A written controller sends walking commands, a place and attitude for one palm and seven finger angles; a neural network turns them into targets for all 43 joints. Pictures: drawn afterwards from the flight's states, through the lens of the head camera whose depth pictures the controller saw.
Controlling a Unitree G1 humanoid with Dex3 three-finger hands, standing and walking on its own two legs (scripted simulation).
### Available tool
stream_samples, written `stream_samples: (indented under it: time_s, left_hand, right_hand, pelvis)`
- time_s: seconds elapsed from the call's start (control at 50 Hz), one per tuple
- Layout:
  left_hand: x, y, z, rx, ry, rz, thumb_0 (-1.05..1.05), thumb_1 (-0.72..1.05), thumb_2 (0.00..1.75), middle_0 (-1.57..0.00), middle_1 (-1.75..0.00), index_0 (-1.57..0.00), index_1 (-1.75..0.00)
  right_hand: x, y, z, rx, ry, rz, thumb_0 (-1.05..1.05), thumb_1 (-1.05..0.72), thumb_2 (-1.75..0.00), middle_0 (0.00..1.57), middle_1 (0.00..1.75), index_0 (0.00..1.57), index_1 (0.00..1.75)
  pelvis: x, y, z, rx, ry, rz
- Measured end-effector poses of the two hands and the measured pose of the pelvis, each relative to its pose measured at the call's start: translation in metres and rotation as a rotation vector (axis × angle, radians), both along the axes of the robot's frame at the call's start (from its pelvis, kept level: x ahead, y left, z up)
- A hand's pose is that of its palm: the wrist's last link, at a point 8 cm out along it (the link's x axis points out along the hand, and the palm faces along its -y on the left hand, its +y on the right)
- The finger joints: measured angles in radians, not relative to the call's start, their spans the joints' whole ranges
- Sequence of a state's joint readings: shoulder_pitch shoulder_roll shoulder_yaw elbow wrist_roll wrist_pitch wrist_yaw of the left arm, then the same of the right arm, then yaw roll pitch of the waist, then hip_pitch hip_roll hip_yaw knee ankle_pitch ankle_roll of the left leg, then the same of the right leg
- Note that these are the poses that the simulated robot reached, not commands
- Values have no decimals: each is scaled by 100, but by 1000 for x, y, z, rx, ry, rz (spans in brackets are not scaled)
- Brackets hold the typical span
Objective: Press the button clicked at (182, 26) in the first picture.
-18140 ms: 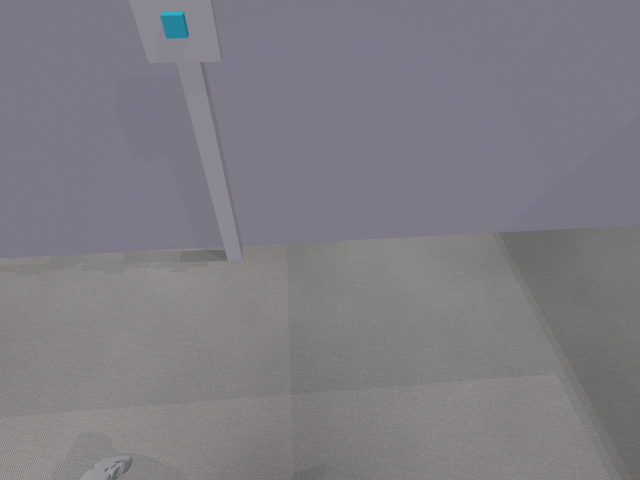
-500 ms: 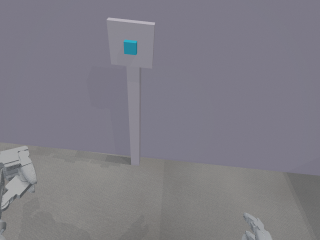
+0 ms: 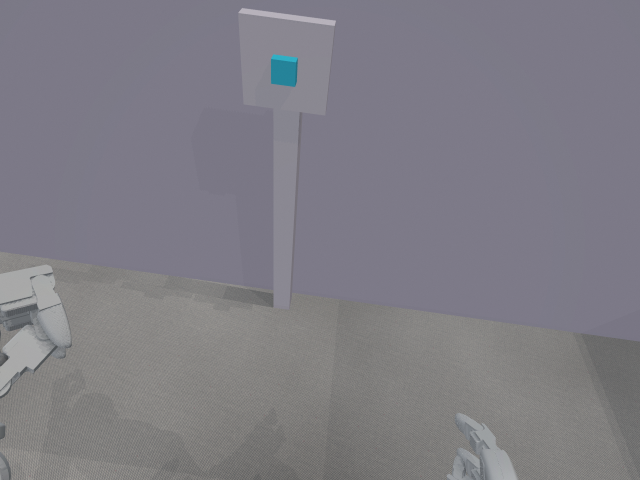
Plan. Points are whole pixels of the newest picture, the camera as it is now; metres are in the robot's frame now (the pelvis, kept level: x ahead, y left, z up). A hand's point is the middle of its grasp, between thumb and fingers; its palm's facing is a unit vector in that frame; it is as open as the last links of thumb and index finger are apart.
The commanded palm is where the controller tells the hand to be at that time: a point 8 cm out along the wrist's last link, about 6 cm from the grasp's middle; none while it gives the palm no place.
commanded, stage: stop stepping back and stand still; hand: left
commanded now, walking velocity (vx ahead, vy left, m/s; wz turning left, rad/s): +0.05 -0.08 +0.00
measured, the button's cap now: (284, 70) +0.81 +0.12 +0.15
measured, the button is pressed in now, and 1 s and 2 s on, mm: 0 0 0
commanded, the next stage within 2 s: let the arm hang, fingers relaxed in 0.02 s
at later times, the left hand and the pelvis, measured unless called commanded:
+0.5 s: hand out of the picture +0.06 +0.20 -0.17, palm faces +0.07 -0.97 -0.22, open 3.7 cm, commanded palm none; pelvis +0.01 -0.01 +0.00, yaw +2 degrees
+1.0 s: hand out of the picture -0.01 +0.16 -0.17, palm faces +0.06 -0.98 -0.17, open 7.3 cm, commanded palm none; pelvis +0.00 +0.00 +0.01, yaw +1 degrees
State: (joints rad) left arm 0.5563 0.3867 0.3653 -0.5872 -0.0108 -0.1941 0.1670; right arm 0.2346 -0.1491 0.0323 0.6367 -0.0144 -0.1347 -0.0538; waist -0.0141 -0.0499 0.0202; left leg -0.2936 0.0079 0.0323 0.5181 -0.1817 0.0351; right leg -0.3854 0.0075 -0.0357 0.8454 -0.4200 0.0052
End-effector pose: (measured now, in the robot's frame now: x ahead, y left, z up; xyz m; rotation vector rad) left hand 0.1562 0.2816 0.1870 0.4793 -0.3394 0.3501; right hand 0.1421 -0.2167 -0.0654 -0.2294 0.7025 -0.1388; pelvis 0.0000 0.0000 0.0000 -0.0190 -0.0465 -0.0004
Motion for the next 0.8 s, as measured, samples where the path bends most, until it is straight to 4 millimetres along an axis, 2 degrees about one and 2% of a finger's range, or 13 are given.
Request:
stream_samples:
  time_s: [0.08,0.12,0.14,0.18,0.24,0.28,0.32,0.36,0.38,0.5,0.62,0.7,0.8]
  left_hand:
    - [0,-14,12,78,21,-38,1,89,90,-131,-150,-130,-150]
    - [2,-18,10,104,48,-38,1,89,90,-131,-150,-130,-150]
    - [6,-18,0,112,91,-41,1,89,90,-131,-150,-130,-150]
    - [20,-12,-48,50,293,-21,0,89,90,-130,-150,-130,-149]
    - [26,-6,-150,-143,667,55,0,89,90,-126,-147,-127,-146]
    - [13,-15,-214,-265,894,82,0,90,90,-122,-143,-122,-142]
    - [-11,-33,-267,-367,1097,78,0,90,90,-117,-138,-117,-137]
    - [-41,-56,-305,-457,1273,59,1,90,90,-111,-132,-111,-131]
    - [-54,-59,-315,-486,1312,89,1,90,90,-108,-130,-108,-128]
    - [-111,-38,-326,-530,1474,209,1,90,90,-87,-114,-88,-107]
    - [-165,-30,-320,-534,1633,296,1,90,90,-67,-87,-67,-83]
    - [-184,-33,-316,-542,1686,328,1,90,90,-53,-69,-53,-67]
    - [-190,-43,-317,-562,1702,327,1,90,90,-36,-50,-36,-49]
  right_hand:
    - [2,3,-2,44,-5,10,1,-90,-90,21,30,21,30]
    - [6,-1,-9,54,5,11,1,-90,-90,21,30,21,30]
    - [8,-4,-15,66,14,20,1,-90,-90,21,30,21,30]
    - [9,-12,-32,90,67,28,1,-90,-90,21,30,21,30]
    - [0,-24,-56,93,163,5,1,-90,-90,21,30,21,30]
    - [-13,-30,-65,71,234,-13,1,-90,-90,20,30,21,30]
    - [-31,-34,-67,43,312,-31,1,-91,-90,20,30,20,30]
    - [-52,-36,-64,15,382,-50,1,-91,-90,20,30,20,30]
    - [-62,-37,-62,2,418,-55,1,-91,-90,20,30,20,30]
    - [-113,-34,-60,-17,615,-65,1,-91,-90,20,30,20,30]
    - [-133,-17,-70,43,676,-79,1,-91,-90,20,30,20,30]
    - [-138,-3,-77,86,687,-75,1,-91,-90,20,30,20,30]
    - [-142,8,-81,117,698,-78,1,-92,-90,20,30,20,30]
  pelvis:
    - [6,-6,2,3,19,-14]
    - [7,-10,-2,11,29,-21]
    - [7,-10,-4,10,35,-18]
    - [7,-9,-6,9,44,-4]
    - [10,-5,-13,6,52,18]
    - [10,-4,-17,4,46,31]
    - [9,-4,-17,15,31,28]
    - [9,-5,-15,21,24,23]
    - [9,-6,-13,17,24,27]
    - [5,-7,-2,-3,27,40]
    - [4,-1,4,1,21,34]
    - [3,1,5,7,18,28]
    - [3,2,6,13,12,22]
